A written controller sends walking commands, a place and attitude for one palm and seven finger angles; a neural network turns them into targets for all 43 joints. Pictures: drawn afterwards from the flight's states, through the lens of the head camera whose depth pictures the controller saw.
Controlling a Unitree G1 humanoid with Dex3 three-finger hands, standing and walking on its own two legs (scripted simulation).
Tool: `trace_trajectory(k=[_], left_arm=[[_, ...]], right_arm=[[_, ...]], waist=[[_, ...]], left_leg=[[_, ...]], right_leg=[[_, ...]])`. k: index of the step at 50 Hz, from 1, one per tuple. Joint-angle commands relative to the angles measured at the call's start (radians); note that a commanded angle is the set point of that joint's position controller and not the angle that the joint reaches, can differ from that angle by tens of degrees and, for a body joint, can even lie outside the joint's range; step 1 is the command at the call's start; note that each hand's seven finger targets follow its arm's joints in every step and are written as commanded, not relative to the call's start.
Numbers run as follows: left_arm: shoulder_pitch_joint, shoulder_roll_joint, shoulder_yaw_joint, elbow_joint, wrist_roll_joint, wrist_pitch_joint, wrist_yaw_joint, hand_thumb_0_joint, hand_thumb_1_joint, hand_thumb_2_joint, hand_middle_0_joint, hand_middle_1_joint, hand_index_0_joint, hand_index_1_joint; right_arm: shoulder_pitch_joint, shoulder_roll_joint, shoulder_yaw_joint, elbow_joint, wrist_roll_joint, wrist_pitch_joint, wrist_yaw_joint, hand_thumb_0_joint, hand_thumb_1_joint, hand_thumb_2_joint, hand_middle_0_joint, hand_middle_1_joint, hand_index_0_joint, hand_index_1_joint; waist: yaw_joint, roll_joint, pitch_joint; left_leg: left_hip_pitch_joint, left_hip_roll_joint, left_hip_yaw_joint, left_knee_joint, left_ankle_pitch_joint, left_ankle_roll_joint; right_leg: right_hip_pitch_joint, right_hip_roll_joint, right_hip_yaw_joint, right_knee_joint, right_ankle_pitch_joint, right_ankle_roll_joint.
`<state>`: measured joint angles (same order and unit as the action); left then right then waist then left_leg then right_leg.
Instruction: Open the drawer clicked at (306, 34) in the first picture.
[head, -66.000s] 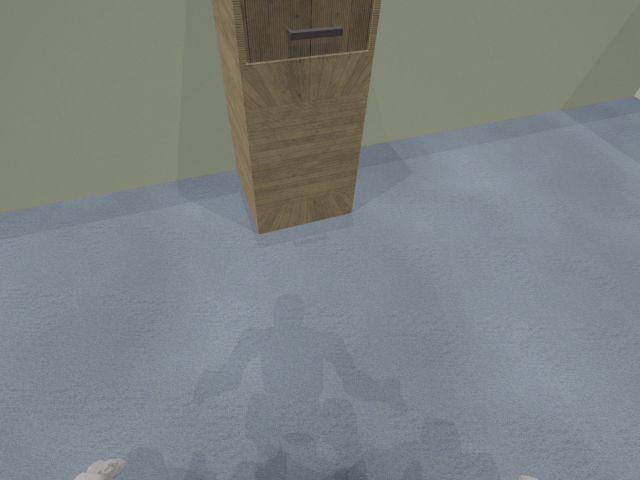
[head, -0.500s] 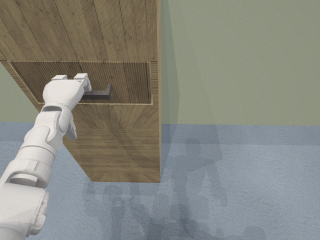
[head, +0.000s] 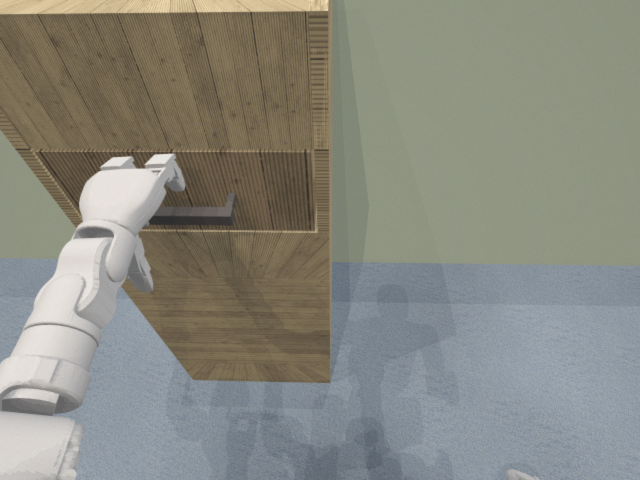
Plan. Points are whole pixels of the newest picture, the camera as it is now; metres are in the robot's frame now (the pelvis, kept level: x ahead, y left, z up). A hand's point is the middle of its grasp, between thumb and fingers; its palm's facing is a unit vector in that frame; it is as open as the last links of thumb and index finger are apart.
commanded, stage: lift the fingers back up to retry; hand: left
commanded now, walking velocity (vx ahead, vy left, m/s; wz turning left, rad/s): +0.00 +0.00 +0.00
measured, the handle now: (183, 207) +0.48 +0.24 +0.06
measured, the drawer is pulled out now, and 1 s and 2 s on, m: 0.00 0.00 0.00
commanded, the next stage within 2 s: re-aim the fingers above the handle in 0.24 s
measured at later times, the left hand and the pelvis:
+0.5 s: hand (136, 223) +0.39 +0.26 +0.12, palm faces +0.07 -0.06 -1.00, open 13.8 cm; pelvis -0.01 +0.03 +0.00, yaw +2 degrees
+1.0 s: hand (132, 204) +0.41 +0.26 +0.13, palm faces +0.10 -0.03 -0.99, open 13.8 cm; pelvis -0.02 +0.02 +0.00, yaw +0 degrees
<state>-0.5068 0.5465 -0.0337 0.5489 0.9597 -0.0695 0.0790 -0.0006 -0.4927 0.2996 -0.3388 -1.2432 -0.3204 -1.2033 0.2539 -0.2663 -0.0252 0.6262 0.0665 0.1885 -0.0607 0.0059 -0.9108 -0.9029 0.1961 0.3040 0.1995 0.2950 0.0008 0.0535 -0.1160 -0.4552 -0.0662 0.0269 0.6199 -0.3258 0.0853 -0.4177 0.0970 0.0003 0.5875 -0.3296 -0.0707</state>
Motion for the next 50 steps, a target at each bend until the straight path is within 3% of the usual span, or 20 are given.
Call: trace_trajectory(k=[1,4,8,9,12,15,16,18,20,22,26,27,29,33,38,40,42,45,47,50], left_arm=[[-0.333,0.234,0.098,-0.283,-0.041,0.043,0.022,0.000,-0.500,0.300,-0.300,-1.200,-0.300,-1.200],[-0.286,0.249,0.109,-0.263,-0.046,0.108,-0.007,0.000,-0.500,0.300,-0.300,-1.200,-0.300,-1.200],[-0.300,0.150,0.002,-0.274,-0.048,0.147,-0.065,0.000,-0.500,0.300,-0.300,-1.200,-0.300,-1.200],[-0.310,0.181,0.025,-0.284,-0.043,0.142,-0.073,0.000,-0.500,0.300,-0.300,-1.200,-0.300,-1.200],[-0.399,0.177,0.007,-0.347,-0.039,0.098,-0.091,0.000,-0.500,0.300,-0.300,-1.200,-0.300,-1.200],[-0.466,0.192,0.017,-0.453,-0.037,0.036,-0.076,0.000,-0.500,0.300,-0.300,-1.200,-0.300,-1.200],[-0.482,0.171,0.002,-0.455,-0.038,0.024,-0.066,0.000,-0.500,0.300,-0.300,-1.200,-0.300,-1.200],[-0.486,0.173,0.022,-0.410,-0.038,0.014,-0.039,0.000,-0.500,0.300,-0.300,-1.200,-0.300,-1.200],[-0.469,0.244,0.097,-0.348,-0.037,0.025,-0.013,0.000,-0.500,0.300,-0.300,-1.200,-0.300,-1.200],[-0.499,0.195,0.060,-0.289,-0.030,0.049,0.007,0.000,-0.500,0.300,-0.300,-1.200,-0.300,-1.200],[-0.428,0.190,0.055,-0.201,-0.015,0.112,0.009,0.000,-0.500,0.300,-0.300,-1.200,-0.300,-1.200],[-0.469,0.130,-0.011,-0.207,-0.012,0.123,-0.002,0.000,-0.500,0.300,-0.300,-1.200,-0.300,-1.200],[-0.478,0.085,-0.062,-0.198,-0.011,0.141,-0.027,0.000,-0.500,0.300,-0.300,-1.200,-0.300,-1.200],[-0.518,0.040,-0.121,-0.257,-0.019,0.114,-0.072,0.000,-0.500,0.300,-0.300,-1.200,-0.300,-1.200],[-0.607,0.104,-0.051,-0.347,-0.029,0.029,-0.031,0.000,-0.500,0.300,-0.300,-1.200,-0.300,-1.200],[-0.600,0.226,0.070,-0.277,-0.026,0.027,0.010,0.000,-0.500,0.300,-0.300,-1.200,-0.300,-1.200],[-0.610,0.237,0.097,-0.194,-0.018,0.042,0.048,0.000,-0.500,0.300,-0.300,-1.200,-0.300,-1.200],[-0.551,0.315,0.169,-0.094,0.000,0.087,0.085,0.000,-0.500,0.300,-0.300,-1.200,-0.300,-1.200],[-0.509,0.260,0.106,-0.029,0.015,0.127,0.075,0.000,-0.500,0.300,-0.300,-1.200,-0.300,-1.200],[-0.410,0.180,0.023,0.004,0.018,0.167,0.006,0.000,-0.500,0.300,-0.300,-1.200,-0.300,-1.200]], right_arm=[[-0.083,-0.124,-0.041,-0.127,-0.002,-0.028,0.011,0.000,-0.900,-0.900,0.200,0.300,0.200,0.300],[-0.106,-0.133,-0.032,-0.128,0.001,-0.017,0.017,0.000,-0.900,-0.900,0.200,0.300,0.200,0.300],[-0.125,-0.134,-0.023,-0.139,0.005,-0.006,0.019,0.000,-0.900,-0.900,0.200,0.300,0.200,0.300],[-0.125,-0.135,-0.023,-0.137,0.004,-0.006,0.018,0.000,-0.900,-0.900,0.200,0.300,0.200,0.300],[-0.122,-0.129,-0.023,-0.137,-0.005,-0.012,0.008,0.000,-0.900,-0.900,0.200,0.300,0.200,0.300],[-0.109,-0.122,-0.030,-0.134,-0.017,-0.025,0.006,0.000,-0.900,-0.900,0.200,0.300,0.200,0.300],[-0.113,-0.114,-0.029,-0.130,-0.017,-0.030,0.007,0.000,-0.900,-0.900,0.200,0.300,0.200,0.300],[-0.103,-0.113,-0.029,-0.111,-0.018,-0.035,0.010,0.000,-0.900,-0.900,0.200,0.300,0.200,0.300],[-0.102,-0.123,-0.027,-0.098,-0.020,-0.033,0.013,0.000,-0.900,-0.900,0.200,0.300,0.200,0.300],[-0.113,-0.113,-0.021,-0.090,-0.015,-0.031,0.018,0.000,-0.900,-0.900,0.200,0.300,0.200,0.300],[-0.114,-0.124,-0.018,-0.099,-0.013,-0.017,0.028,0.000,-0.900,-0.900,0.200,0.300,0.200,0.300],[-0.113,-0.125,-0.019,-0.099,-0.010,-0.014,0.030,0.000,-0.900,-0.900,0.200,0.300,0.200,0.300],[-0.104,-0.129,-0.025,-0.106,-0.008,-0.012,0.035,0.000,-0.900,-0.900,0.200,0.300,0.200,0.300],[-0.090,-0.128,-0.033,-0.122,-0.008,-0.017,0.027,0.000,-0.900,-0.900,0.200,0.300,0.200,0.300],[-0.069,-0.119,-0.037,-0.106,-0.015,-0.039,0.018,0.000,-0.900,-0.900,0.200,0.300,0.200,0.300],[-0.069,-0.130,-0.030,-0.087,-0.018,-0.039,0.014,0.000,-0.900,-0.900,0.200,0.300,0.200,0.300],[-0.081,-0.116,-0.017,-0.076,-0.012,-0.042,0.012,0.000,-0.900,-0.900,0.200,0.300,0.200,0.300],[-0.102,-0.118,-0.006,-0.072,-0.014,-0.035,0.011,0.000,-0.900,-0.900,0.200,0.300,0.200,0.300],[-0.107,-0.117,-0.001,-0.077,-0.009,-0.032,0.011,0.000,-0.900,-0.900,0.200,0.300,0.200,0.300],[-0.090,-0.138,-0.017,-0.102,-0.003,-0.027,0.017,0.000,-0.900,-0.900,0.200,0.300,0.200,0.300]], waist=[[0.014,0.014,-0.319],[0.024,-0.041,-0.270],[0.005,-0.070,-0.237],[0.004,-0.065,-0.238],[-0.006,-0.032,-0.281],[-0.004,0.058,-0.346],[-0.007,0.078,-0.329],[-0.004,0.083,-0.300],[0.018,0.044,-0.297],[0.017,0.014,-0.280],[0.034,-0.026,-0.300],[0.014,-0.028,-0.296],[0.000,-0.041,-0.280],[-0.020,-0.022,-0.309],[-0.006,0.060,-0.317],[0.020,0.025,-0.282],[0.035,-0.005,-0.241],[0.068,-0.042,-0.256],[0.057,-0.053,-0.235],[0.030,-0.079,-0.279]], left_leg=[[0.259,0.043,-0.053,-0.034,0.585,-0.028],[0.243,0.050,-0.058,-0.060,0.561,-0.034],[0.262,0.054,-0.072,-0.076,0.532,-0.039],[0.282,0.058,-0.079,-0.077,0.528,-0.041],[0.329,0.054,-0.086,-0.065,0.537,-0.040],[0.418,0.064,-0.111,-0.046,0.650,-0.065],[0.433,0.066,-0.121,-0.042,0.654,-0.073],[0.435,0.076,-0.139,-0.048,0.641,-0.090],[0.397,0.077,-0.138,-0.062,0.607,-0.097],[0.368,0.077,-0.136,-0.070,0.556,-0.100],[0.328,0.077,-0.130,-0.081,0.542,-0.102],[0.335,0.081,-0.135,-0.079,0.532,-0.102],[0.344,0.090,-0.148,-0.086,0.501,-0.100],[0.387,0.087,-0.160,-0.076,0.469,-0.087],[0.445,0.096,-0.196,-0.083,0.487,-0.112],[0.368,0.086,-0.177,-0.104,0.424,-0.112],[0.287,0.074,-0.150,-0.122,0.350,-0.104],[0.193,0.057,-0.101,-0.139,0.315,-0.091],[0.165,0.056,-0.078,-0.145,0.293,-0.079],[0.196,0.062,-0.067,-0.132,0.334,-0.064]], right_leg=[[0.141,-0.052,0.045,-0.055,0.462,0.023],[0.156,-0.055,0.035,-0.068,0.436,0.024],[0.123,-0.059,0.022,-0.081,0.376,0.026],[0.112,-0.059,0.022,-0.085,0.356,0.023],[0.094,-0.059,0.025,-0.083,0.340,0.020],[0.052,-0.054,0.018,-0.070,0.317,0.014],[0.017,-0.052,0.014,-0.071,0.296,0.014],[-0.031,-0.047,-0.001,-0.067,0.249,0.009],[-0.004,-0.047,-0.003,-0.067,0.232,0.006],[-0.012,-0.050,-0.011,-0.057,0.217,0.006],[0.039,-0.054,-0.008,-0.057,0.226,0.006],[0.014,-0.056,-0.012,-0.056,0.218,0.009],[-0.010,-0.057,-0.014,-0.063,0.188,0.012],[-0.034,-0.057,-0.004,-0.065,0.167,0.013],[-0.079,-0.051,-0.007,-0.052,0.148,0.005],[-0.030,-0.048,-0.008,-0.059,0.144,-0.002],[0.001,-0.049,-0.011,-0.056,0.136,-0.006],[0.113,-0.054,0.006,-0.072,0.148,-0.007],[0.129,-0.060,0.012,-0.082,0.162,0.001],[0.148,-0.066,0.020,-0.095,0.210,0.008]])
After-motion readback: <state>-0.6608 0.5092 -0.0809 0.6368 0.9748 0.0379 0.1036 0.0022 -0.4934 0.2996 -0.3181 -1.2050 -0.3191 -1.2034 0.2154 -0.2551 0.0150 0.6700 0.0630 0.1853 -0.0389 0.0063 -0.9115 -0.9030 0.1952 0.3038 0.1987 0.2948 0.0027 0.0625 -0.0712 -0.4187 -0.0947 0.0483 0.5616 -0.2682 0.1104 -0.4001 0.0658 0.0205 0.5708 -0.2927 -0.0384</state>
